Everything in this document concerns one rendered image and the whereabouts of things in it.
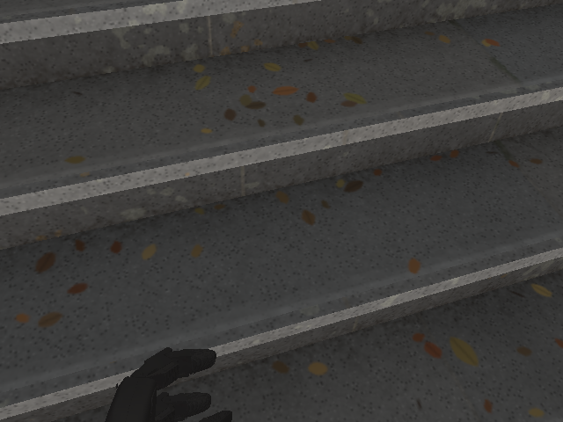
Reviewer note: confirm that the robot left hand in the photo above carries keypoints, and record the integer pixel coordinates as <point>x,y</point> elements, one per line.
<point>136,398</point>

